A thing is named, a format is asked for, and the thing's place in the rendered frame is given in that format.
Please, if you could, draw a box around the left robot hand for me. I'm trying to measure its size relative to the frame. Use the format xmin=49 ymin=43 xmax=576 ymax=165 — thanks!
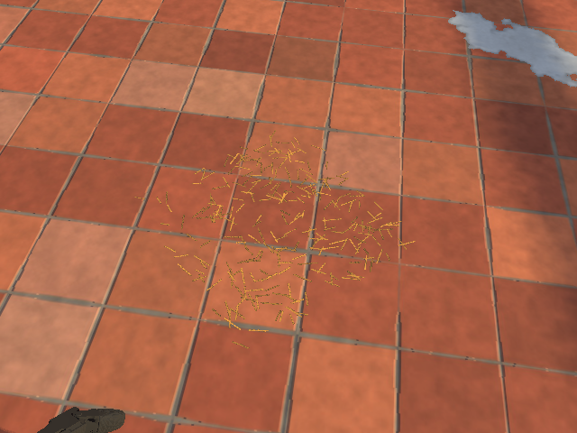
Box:
xmin=37 ymin=407 xmax=125 ymax=433

